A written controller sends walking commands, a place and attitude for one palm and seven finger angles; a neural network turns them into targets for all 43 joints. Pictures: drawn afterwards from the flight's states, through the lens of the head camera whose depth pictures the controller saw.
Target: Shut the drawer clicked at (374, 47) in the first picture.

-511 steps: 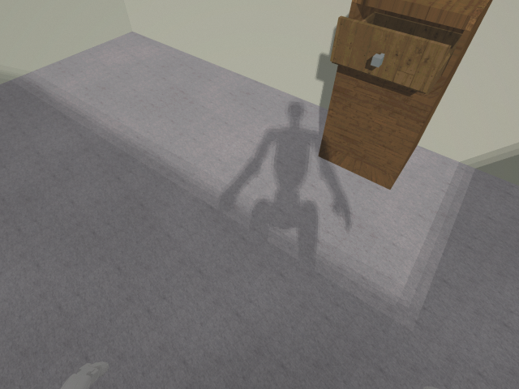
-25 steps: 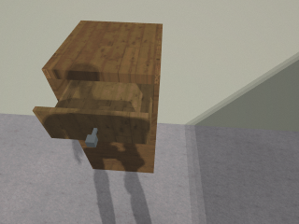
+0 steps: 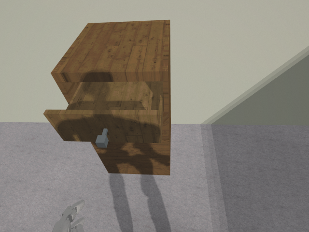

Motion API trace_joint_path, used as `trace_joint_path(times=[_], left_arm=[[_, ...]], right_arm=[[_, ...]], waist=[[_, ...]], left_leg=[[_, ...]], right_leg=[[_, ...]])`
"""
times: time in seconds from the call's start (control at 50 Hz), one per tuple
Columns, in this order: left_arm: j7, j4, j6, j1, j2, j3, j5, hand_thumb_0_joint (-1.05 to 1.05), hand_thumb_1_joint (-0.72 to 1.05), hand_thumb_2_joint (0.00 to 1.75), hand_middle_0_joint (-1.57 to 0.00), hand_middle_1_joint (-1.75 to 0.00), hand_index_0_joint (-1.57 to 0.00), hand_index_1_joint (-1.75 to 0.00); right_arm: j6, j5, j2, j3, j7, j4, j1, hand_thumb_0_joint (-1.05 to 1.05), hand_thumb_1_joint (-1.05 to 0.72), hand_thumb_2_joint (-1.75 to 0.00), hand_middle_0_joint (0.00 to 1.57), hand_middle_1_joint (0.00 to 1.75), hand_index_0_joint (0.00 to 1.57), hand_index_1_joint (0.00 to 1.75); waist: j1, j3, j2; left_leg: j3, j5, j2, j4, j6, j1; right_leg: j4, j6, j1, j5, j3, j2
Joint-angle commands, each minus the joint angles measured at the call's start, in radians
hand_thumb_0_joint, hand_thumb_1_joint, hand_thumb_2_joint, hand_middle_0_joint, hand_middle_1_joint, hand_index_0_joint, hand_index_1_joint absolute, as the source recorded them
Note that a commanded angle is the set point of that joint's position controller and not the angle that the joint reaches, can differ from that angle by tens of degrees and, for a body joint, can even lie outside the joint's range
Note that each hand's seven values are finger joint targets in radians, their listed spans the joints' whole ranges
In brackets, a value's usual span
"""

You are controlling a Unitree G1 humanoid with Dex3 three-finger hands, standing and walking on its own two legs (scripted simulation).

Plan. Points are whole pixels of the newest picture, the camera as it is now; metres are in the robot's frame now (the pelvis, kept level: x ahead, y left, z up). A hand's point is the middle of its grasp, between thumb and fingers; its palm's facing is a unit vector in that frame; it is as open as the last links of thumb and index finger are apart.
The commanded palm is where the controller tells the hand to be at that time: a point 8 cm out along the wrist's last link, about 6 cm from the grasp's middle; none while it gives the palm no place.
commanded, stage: raise the hand and make a fist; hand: left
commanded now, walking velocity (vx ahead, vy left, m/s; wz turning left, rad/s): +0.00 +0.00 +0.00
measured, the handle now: (103, 137) +0.42 +0.21 -0.04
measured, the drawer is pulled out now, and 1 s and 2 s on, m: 0.16 0.16 0.16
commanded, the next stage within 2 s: bring the fist close to the handle in 1.72 s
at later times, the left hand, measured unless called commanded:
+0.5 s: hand (99, 213) +0.17 +0.14 +0.01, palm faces -0.04 -1.00 -0.05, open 4.6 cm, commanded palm +0.16 +0.20 -0.01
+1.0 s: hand (99, 193) +0.21 +0.15 +0.02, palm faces -0.11 -0.99 -0.02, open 3.1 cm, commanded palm +0.19 +0.22 +0.04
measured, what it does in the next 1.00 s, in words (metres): stands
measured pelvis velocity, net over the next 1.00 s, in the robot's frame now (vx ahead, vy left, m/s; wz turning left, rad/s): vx -0.03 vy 0.02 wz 0.00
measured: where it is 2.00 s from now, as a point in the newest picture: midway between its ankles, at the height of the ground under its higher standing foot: outside the picture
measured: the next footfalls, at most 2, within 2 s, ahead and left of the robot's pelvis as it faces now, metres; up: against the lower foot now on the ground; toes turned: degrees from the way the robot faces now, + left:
none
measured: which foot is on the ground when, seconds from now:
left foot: down 0.00-1.00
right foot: down 0.00-1.00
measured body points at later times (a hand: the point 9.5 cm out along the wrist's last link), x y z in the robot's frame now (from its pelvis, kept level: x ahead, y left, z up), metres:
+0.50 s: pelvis -0.06 -0.01 -0.08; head +0.00 -0.01 +0.37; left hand +0.17 +0.20 +0.02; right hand +0.17 -0.20 -0.15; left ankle +0.00 +0.12 -0.73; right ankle -0.03 -0.09 -0.73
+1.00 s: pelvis -0.03 +0.02 -0.04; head +0.02 +0.01 +0.41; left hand +0.21 +0.21 +0.02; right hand +0.14 -0.24 -0.12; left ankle +0.00 +0.12 -0.73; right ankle -0.03 -0.09 -0.73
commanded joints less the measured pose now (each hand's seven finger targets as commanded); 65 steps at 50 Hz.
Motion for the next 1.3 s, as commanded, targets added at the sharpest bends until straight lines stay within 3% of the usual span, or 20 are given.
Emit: trace_joint_path(times=[0.0, 0.04, 0.06, 0.12, 0.16, 0.22, 0.28, 0.38, 0.42, 0.46, 0.5, 0.56, 0.6, 0.68, 0.78, 0.86, 0.94, 1.04, 1.12, 1.28], left_arm=[[-0.088, -0.256, -0.207, -0.195, -0.176, -0.163, 0.0, 0.0, 0.9, 0.9, -0.4, -0.52, -0.4, -0.52], [-0.163, -0.127, -0.312, 0.021, -0.169, -0.083, -0.025, 0.0, 0.9, 0.9, -0.44, -0.56, -0.44, -0.56], [-0.212, -0.079, -0.359, 0.143, -0.105, 0.011, -0.034, 0.0, 0.9, 0.9, -0.46, -0.58, -0.46, -0.58], [-0.343, -0.141, -0.511, 0.119, 0.002, 0.155, -0.057, 0.0, 0.9, 0.9, -0.52, -0.65, -0.52, -0.65], [-0.304, -0.222, -0.485, 0.106, 0.073, 0.204, -0.005, 0.0, 0.9, 0.9, -0.56, -0.69, -0.56, -0.69], [-0.221, -0.452, -0.43, -0.088, 0.007, 0.091, 0.03, 0.0, 0.9, 0.9, -0.62, -0.75, -0.62, -0.75], [-0.174, -0.631, -0.485, -0.23, 0.031, 0.117, 0.006, 0.0, 0.9, 0.9, -0.68, -0.82, -0.68, -0.82], [-0.296, -0.658, -0.579, -0.456, -0.038, -0.048, -0.041, 0.0, 0.9, 0.9, -0.78, -0.93, -0.78, -0.93], [-0.355, -0.558, -0.529, -0.441, -0.041, -0.08, -0.059, 0.0, 0.9, 0.9, -0.82, -0.97, -0.82, -0.97], [-0.396, -0.412, -0.421, -0.384, 0.017, -0.035, -0.06, 0.0, 0.9, 0.9, -0.86, -1.01, -0.86, -1.01], [-0.397, -0.378, -0.301, -0.323, 0.085, 0.045, -0.057, 0.0, 0.9, 0.9, -0.9, -1.06, -0.9, -1.06], [-0.321, -0.378, -0.155, -0.268, 0.15, 0.192, -0.074, 0.0, 0.9, 0.9, -0.96, -1.12, -0.96, -1.12], [-0.238, -0.498, -0.141, -0.287, 0.095, 0.212, -0.108, 0.0, 0.9, 0.9, -1.0, -1.17, -1.0, -1.17], [-0.127, -0.602, -0.258, -0.285, 0.08, 0.21, -0.08, 0.0, 0.9, 0.9, -1.08, -1.25, -1.08, -1.25], [-0.223, -0.523, -0.383, -0.281, 0.047, 0.074, -0.018, 0.0, 0.9, 0.9, -1.18, -1.36, -1.18, -1.36], [-0.325, -0.517, -0.336, -0.291, 0.063, 0.076, -0.076, 0.0, 0.9, 0.9, -1.26, -1.45, -1.26, -1.45], [-0.29, -0.608, -0.299, -0.315, 0.111, 0.167, -0.094, 0.0, 0.9, 0.9, -1.34, -1.53, -1.34, -1.53], [-0.222, -0.588, -0.283, -0.278, 0.075, 0.17, -0.078, 0.0, 0.9, 0.9, -1.4, -1.6, -1.4, -1.6], [-0.276, -0.538, -0.23, -0.281, 0.051, 0.115, -0.061, 0.0, 0.9, 0.9, -1.4, -1.6, -1.4, -1.6], [-0.302, -0.637, -0.186, -0.394, 0.12, 0.197, -0.094, 0.0, 0.9, 0.9, -1.4, -1.6, -1.4, -1.6]], right_arm=[[-0.137, -0.028, -0.11, -0.044, 0.003, -0.272, -0.114, 0.0, -0.9, -0.9, 0.2, 0.3, 0.2, 0.3], [-0.137, -0.038, -0.108, -0.061, 0.03, -0.312, -0.149, 0.0, -0.9, -0.9, 0.2, 0.3, 0.2, 0.3], [-0.126, -0.035, -0.106, -0.071, 0.052, -0.33, -0.16, 0.0, -0.9, -0.9, 0.2, 0.3, 0.2, 0.3], [-0.078, -0.05, -0.109, -0.083, 0.098, -0.416, -0.215, 0.0, -0.9, -0.9, 0.2, 0.3, 0.2, 0.3], [-0.014, -0.048, -0.096, -0.087, 0.104, -0.479, -0.234, 0.0, -0.9, -0.9, 0.2, 0.3, 0.2, 0.3], [0.044, -0.036, -0.068, -0.067, 0.103, -0.589, -0.26, 0.0, -0.9, -0.9, 0.2, 0.3, 0.2, 0.3], [0.058, -0.04, -0.057, -0.068, 0.081, -0.58, -0.199, 0.0, -0.9, -0.9, 0.2, 0.3, 0.2, 0.3], [-0.012, -0.033, -0.071, -0.027, 0.046, -0.506, -0.184, 0.0, -0.9, -0.9, 0.2, 0.3, 0.2, 0.3], [-0.039, -0.022, -0.085, -0.021, 0.029, -0.493, -0.173, 0.0, -0.9, -0.9, 0.2, 0.3, 0.2, 0.3], [-0.045, -0.01, -0.103, -0.017, 0.018, -0.487, -0.166, 0.0, -0.9, -0.9, 0.2, 0.3, 0.2, 0.3], [-0.029, -0.002, -0.109, -0.014, 0.019, -0.515, -0.175, 0.0, -0.9, -0.9, 0.2, 0.3, 0.2, 0.3], [0.013, -0.002, -0.095, -0.007, 0.017, -0.551, -0.222, 0.0, -0.9, -0.9, 0.2, 0.3, 0.2, 0.3], [0.032, -0.007, -0.069, -0.005, 0.019, -0.564, -0.213, 0.0, -0.9, -0.9, 0.2, 0.3, 0.2, 0.3], [0.022, -0.023, -0.06, -0.011, 0.034, -0.534, -0.175, 0.0, -0.9, -0.9, 0.2, 0.3, 0.2, 0.3], [-0.012, -0.033, -0.097, -0.023, 0.06, -0.498, -0.14, 0.0, -0.9, -0.9, 0.2, 0.3, 0.2, 0.3], [-0.039, -0.012, -0.117, -0.03, 0.043, -0.502, -0.125, 0.0, -0.9, -0.9, 0.2, 0.3, 0.2, 0.3], [-0.048, -0.012, -0.11, -0.031, 0.031, -0.502, -0.129, 0.0, -0.9, -0.9, 0.2, 0.3, 0.2, 0.3], [-0.029, -0.02, -0.092, -0.018, 0.049, -0.499, -0.138, 0.0, -0.9, -0.9, 0.2, 0.3, 0.2, 0.3], [-0.006, -0.016, -0.1, -0.01, 0.056, -0.51, -0.149, 0.0, -0.9, -0.9, 0.2, 0.3, 0.2, 0.3], [0.002, -0.015, -0.093, 0.003, 0.039, -0.508, -0.172, 0.0, -0.9, -0.9, 0.2, 0.3, 0.2, 0.3]], waist=[[-0.066, -0.01, -0.353], [0.014, -0.021, -0.425], [0.073, -0.047, -0.378], [0.11, -0.209, -0.214], [0.144, -0.243, -0.049], [0.096, -0.275, 0.022], [0.027, -0.339, -0.028], [-0.103, -0.262, -0.048], [-0.11, -0.232, -0.103], [-0.084, -0.216, -0.137], [-0.019, -0.276, -0.124], [0.067, -0.325, -0.144], [0.077, -0.341, -0.146], [0.055, -0.277, -0.109], [-0.023, -0.211, -0.052], [-0.024, -0.262, -0.082], [0.011, -0.346, -0.036], [0.016, -0.269, -0.06], [0.008, -0.215, -0.055], [0.012, -0.264, -0.062]], left_leg=[[-0.09, 0.022, -0.021, 0.096, 0.04, -0.103], [-0.09, -0.008, -0.019, 0.157, 0.013, -0.254], [-0.079, 0.026, -0.026, 0.174, -0.001, -0.29], [-0.034, 0.085, -0.051, 0.296, -0.018, -0.388], [0.0, 0.08, -0.057, 0.315, -0.009, -0.395], [-0.002, 0.028, -0.051, 0.333, 0.009, -0.377], [-0.041, 0.009, -0.022, 0.398, 0.026, -0.374], [-0.103, -0.099, 0.006, 0.457, 0.033, -0.398], [-0.11, -0.177, 0.008, 0.449, 0.031, -0.44], [-0.106, -0.209, 0.002, 0.435, 0.029, -0.47], [-0.097, -0.195, -0.013, 0.386, 0.025, -0.462], [-0.086, -0.135, -0.025, 0.312, 0.02, -0.423], [-0.075, -0.064, -0.022, 0.283, 0.015, -0.372], [-0.071, 0.009, -0.006, 0.25, 0.012, -0.33], [-0.069, -0.01, -0.006, 0.284, 0.021, -0.312], [-0.08, -0.026, -0.009, 0.258, 0.023, -0.266], [-0.086, 0.067, -0.007, 0.223, 0.019, -0.177], [-0.091, 0.159, 0.001, 0.197, 0.011, -0.143], [-0.08, 0.149, -0.003, 0.181, 0.012, -0.149], [-0.086, 0.159, -0.007, 0.154, 0.016, -0.084]], right_leg=[[-0.017, 0.038, -0.34, -0.029, 0.043, 0.002], [0.064, 0.032, -0.369, -0.043, 0.047, 0.001], [0.108, 0.018, -0.325, 0.026, 0.058, -0.001], [0.287, 0.0, -0.27, 0.258, 0.081, -0.016], [0.324, -0.015, -0.27, 0.227, 0.098, -0.016], [0.329, -0.017, -0.329, 0.144, 0.109, -0.006], [0.321, -0.002, -0.38, 0.095, 0.142, 0.011], [0.292, 0.009, -0.544, -0.093, 0.132, 0.025], [0.249, 0.016, -0.542, -0.207, 0.146, 0.022], [0.204, 0.019, -0.516, -0.287, 0.169, 0.014], [0.178, 0.021, -0.432, -0.305, 0.173, -0.004], [0.16, 0.022, -0.292, -0.253, 0.167, -0.013], [0.17, 0.022, -0.244, -0.133, 0.137, -0.01], [0.201, 0.012, -0.263, 0.016, 0.09, 0.015], [0.213, 0.014, -0.366, 0.031, 0.084, 0.018], [0.167, 0.016, -0.324, -0.001, 0.082, 0.021], [0.182, 0.016, -0.256, 0.113, 0.054, 0.021], [0.187, 0.011, -0.249, 0.213, 0.028, 0.03], [0.163, 0.012, -0.236, 0.227, 0.033, 0.028], [0.116, 0.014, -0.173, 0.24, 0.038, 0.029]])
